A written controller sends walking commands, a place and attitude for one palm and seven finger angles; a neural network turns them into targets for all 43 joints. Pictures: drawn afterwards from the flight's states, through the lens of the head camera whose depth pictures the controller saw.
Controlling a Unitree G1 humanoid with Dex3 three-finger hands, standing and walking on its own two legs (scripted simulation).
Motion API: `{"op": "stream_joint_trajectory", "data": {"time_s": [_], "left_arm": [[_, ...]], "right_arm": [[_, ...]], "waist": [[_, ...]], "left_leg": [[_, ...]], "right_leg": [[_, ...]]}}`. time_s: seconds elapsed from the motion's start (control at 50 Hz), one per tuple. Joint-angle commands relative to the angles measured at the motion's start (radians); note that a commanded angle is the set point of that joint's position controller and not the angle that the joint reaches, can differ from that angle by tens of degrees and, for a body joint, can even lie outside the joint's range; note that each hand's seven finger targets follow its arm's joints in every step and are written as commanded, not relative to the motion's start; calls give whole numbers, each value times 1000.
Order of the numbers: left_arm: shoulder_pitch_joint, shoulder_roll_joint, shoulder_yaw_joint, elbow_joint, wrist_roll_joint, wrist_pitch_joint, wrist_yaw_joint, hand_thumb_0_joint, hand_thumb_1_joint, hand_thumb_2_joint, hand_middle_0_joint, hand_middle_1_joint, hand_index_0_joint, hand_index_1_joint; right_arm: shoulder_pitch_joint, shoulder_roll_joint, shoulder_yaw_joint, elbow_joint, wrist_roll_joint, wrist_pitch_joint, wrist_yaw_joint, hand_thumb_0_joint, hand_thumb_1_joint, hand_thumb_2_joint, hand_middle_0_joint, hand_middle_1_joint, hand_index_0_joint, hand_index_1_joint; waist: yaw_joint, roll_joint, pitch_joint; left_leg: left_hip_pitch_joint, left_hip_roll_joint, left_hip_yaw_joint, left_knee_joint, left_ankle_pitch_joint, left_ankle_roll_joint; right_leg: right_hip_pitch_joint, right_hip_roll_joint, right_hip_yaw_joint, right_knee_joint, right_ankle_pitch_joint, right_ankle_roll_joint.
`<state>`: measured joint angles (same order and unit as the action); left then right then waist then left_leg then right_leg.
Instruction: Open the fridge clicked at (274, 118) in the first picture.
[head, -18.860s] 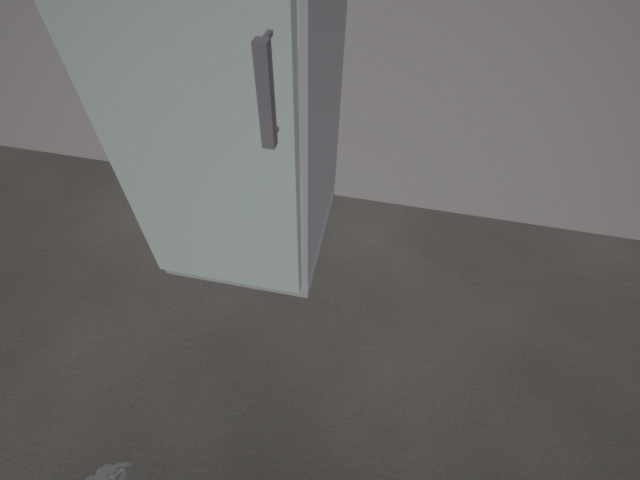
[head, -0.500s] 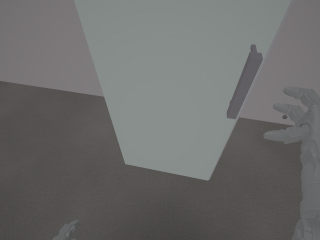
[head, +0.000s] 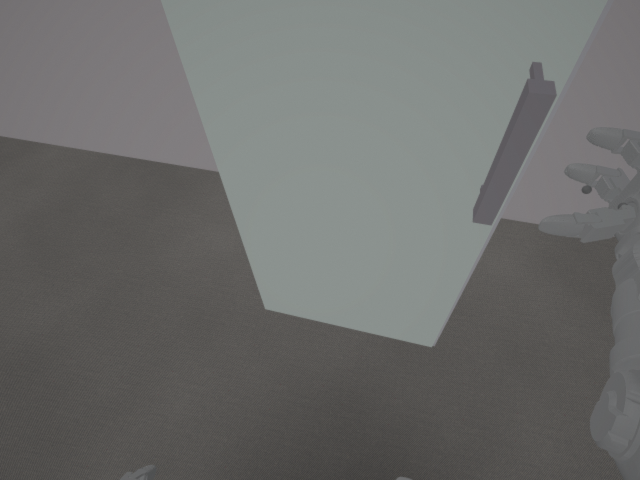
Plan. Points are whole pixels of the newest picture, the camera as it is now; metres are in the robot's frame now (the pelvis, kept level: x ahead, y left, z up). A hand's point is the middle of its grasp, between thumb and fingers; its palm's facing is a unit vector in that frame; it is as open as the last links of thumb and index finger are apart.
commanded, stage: move the hooked fingers beside the handle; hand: right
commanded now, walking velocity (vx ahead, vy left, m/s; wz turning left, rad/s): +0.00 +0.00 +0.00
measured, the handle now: (506, 151) +0.54 -0.18 +0.11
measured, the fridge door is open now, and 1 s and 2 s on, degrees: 0 0 0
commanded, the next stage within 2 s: feel for the door with the fingertips in 0.84 s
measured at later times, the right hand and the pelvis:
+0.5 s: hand (587, 192) +0.46 -0.26 +0.13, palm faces +0.17 +0.98 +0.01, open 14.0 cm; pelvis +0.01 +0.00 +0.00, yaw +1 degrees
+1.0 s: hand (574, 184) +0.47 -0.25 +0.12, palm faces +0.17 +0.99 +0.00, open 14.0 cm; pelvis +0.01 +0.00 +0.00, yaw +1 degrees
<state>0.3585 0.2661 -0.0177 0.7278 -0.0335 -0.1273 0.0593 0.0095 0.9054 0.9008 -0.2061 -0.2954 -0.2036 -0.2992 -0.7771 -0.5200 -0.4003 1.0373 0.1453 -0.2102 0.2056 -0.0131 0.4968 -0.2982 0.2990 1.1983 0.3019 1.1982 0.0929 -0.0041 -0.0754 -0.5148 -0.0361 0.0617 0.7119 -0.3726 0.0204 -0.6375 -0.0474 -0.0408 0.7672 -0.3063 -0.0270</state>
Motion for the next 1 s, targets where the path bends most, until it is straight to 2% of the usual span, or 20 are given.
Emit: {"op": "stream_joint_trajectory", "data": {"time_s": [0.0,0.02,0.06,0.14,0.18,0.22,0.28,0.32,0.38,0.44,0.48,0.56,0.62,0.66,0.72,0.8,0.82,0.94,0.96,0.98], "left_arm": [[95,184,62,-63,-1,-25,15,0,900,900,-200,-300,-200,-300],[103,185,62,-61,3,-23,14,0,900,900,-200,-300,-200,-300],[110,177,66,-71,7,-22,6,0,900,900,-200,-300,-200,-300],[116,184,68,-87,6,-4,-3,0,900,900,-200,-300,-200,-300],[110,176,70,-102,2,1,-5,0,900,900,-200,-300,-200,-300],[114,183,69,-101,1,12,0,0,900,900,-200,-300,-200,-300],[101,177,71,-107,0,10,2,0,900,900,-200,-300,-200,-300],[101,176,72,-105,0,9,3,0,900,900,-200,-300,-200,-300],[90,169,71,-96,-6,4,4,0,900,900,-200,-300,-200,-300],[82,170,66,-88,-12,1,11,0,900,900,-200,-300,-200,-300],[88,175,65,-79,-12,0,15,0,900,900,-200,-300,-200,-300],[88,168,59,-71,-3,-13,12,0,900,900,-200,-300,-200,-300],[103,181,64,-67,4,-13,8,0,900,900,-200,-300,-200,-300],[91,167,57,-74,3,-15,3,0,900,900,-200,-300,-200,-300],[104,183,57,-84,6,-1,4,0,900,900,-200,-300,-200,-300],[103,173,58,-102,4,3,2,0,900,900,-200,-300,-200,-300],[110,176,62,-100,5,6,3,0,900,900,-200,-300,-200,-300],[104,171,67,-96,-7,12,3,0,900,900,-200,-300,-200,-300],[102,166,68,-94,-8,9,1,0,900,900,-200,-300,-200,-300],[105,170,71,-85,-8,8,2,0,900,900,-200,-300,-200,-300]], "right_arm": [[-548,-283,-24,-145,0,-70,-2,0,500,-300,300,1200,300,1200],[-555,-300,-37,-142,-6,-77,-6,0,500,-300,300,1200,300,1200],[-532,-254,-10,-176,-12,-92,-8,0,500,-300,300,1200,300,1200],[-399,-314,-82,-161,-5,-85,-7,0,500,-300,300,1200,300,1200],[-395,-259,-42,-205,-3,-71,-2,0,500,-300,300,1200,300,1200],[-364,-320,-96,-190,-1,-62,-9,0,500,-300,300,1200,300,1200],[-389,-338,-111,-271,2,-80,-17,0,500,-300,300,1200,300,1200],[-397,-345,-112,-318,1,-98,-18,0,500,-300,300,1200,300,1200],[-413,-266,-42,-327,7,-93,-5,0,500,-300,300,1200,300,1200],[-414,-208,8,-264,21,-56,9,0,500,-300,300,1200,300,1200],[-447,-229,-6,-215,21,-39,6,0,500,-300,300,1200,300,1200],[-553,-183,43,-215,3,-65,-18,0,500,-300,300,1200,300,1200],[-529,-271,-35,-182,-5,-94,-33,0,500,-300,300,1200,300,1200],[-542,-213,15,-155,-13,-93,-29,0,500,-300,300,1200,300,1200],[-504,-333,-72,-112,-26,-89,-29,0,500,-300,300,1200,300,1200],[-515,-302,-42,-177,-22,-103,-13,0,500,-300,300,1200,300,1200],[-493,-330,-74,-183,-18,-109,-10,0,500,-300,300,1200,300,1200],[-461,-239,-10,-262,10,-84,7,0,500,-300,300,1200,300,1200],[-453,-185,23,-263,17,-73,4,0,500,-300,300,1200,300,1200],[-436,-196,6,-243,20,-61,-3,0,500,-300,300,1200,300,1200]], "waist": [[36,-69,-308],[29,-88,-329],[20,-135,-398],[-13,-91,-404],[-5,-99,-392],[-9,-62,-345],[-13,-107,-373],[-8,-117,-387],[9,-157,-362],[24,-125,-303],[29,-90,-275],[47,-129,-295],[28,-73,-356],[37,-105,-336],[14,-83,-357],[22,-114,-403],[12,-104,-416],[20,-153,-406],[24,-141,-387],[23,-118,-360]], "left_leg": [[-52,-18,-57,-97,204,-11],[-46,-19,-57,-90,221,-7],[-59,-23,-46,-74,237,-4],[2,-27,-47,-64,303,-4],[1,-30,-44,-67,315,-8],[15,-32,-51,-76,310,-8],[23,-33,-59,-76,311,-8],[25,-36,-61,-72,324,-6],[-25,-39,-48,-78,279,-3],[-53,-35,-43,-95,231,-4],[-60,-30,-42,-101,203,-5],[-113,-26,-40,-94,160,-3],[-73,-26,-43,-76,200,-3],[-84,-24,-45,-72,212,-6],[-36,-19,-57,-64,235,-7],[-19,-23,-62,-53,296,-11],[-7,-25,-61,-50,315,-9],[-33,-33,-49,-64,316,-6],[-47,-36,-44,-71,295,-6],[-55,-37,-40,-76,278,-5]], "right_leg": [[287,13,86,-74,150,-1],[296,12,86,-67,177,-1],[363,8,94,-62,229,7],[319,9,78,-54,279,3],[322,10,70,-54,285,2],[276,11,64,-56,260,-4],[295,12,62,-58,254,-3],[317,10,62,-50,273,-4],[356,5,76,-61,256,3],[332,6,83,-76,203,1],[303,7,88,-81,162,-1],[341,6,105,-75,143,5],[329,7,100,-56,183,3],[318,10,94,-51,183,4],[262,15,81,-42,182,-1],[293,12,71,-28,234,-1],[296,11,73,-21,257,-2],[355,6,78,-36,287,2],[358,6,83,-40,272,2],[344,4,85,-44,254,2]]}}
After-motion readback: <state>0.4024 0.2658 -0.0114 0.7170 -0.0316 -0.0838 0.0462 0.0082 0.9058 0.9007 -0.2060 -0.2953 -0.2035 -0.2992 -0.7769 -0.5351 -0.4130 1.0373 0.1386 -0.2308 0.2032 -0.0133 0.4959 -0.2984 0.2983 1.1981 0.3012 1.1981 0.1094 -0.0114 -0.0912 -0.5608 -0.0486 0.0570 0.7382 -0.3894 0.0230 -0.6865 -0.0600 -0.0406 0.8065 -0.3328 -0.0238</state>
